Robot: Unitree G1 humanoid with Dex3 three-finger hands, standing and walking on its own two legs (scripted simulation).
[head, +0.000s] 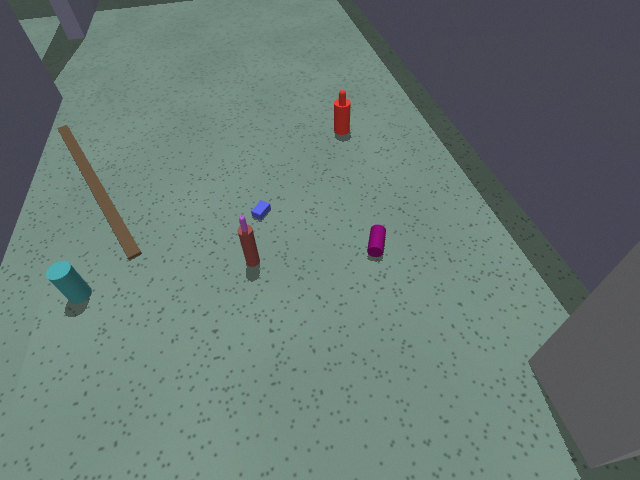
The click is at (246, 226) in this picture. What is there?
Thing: necked bottle
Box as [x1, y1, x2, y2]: [238, 216, 259, 266]
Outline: 240,216 239,220 241,225 238,228 238,234 246,262 248,265 254,266 259,262 259,258 252,229 245,222 244,217
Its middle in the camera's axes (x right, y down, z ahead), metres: -0.27 +0.02 +1.47
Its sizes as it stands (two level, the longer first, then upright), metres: 0.054 0.054 0.263
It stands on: the floor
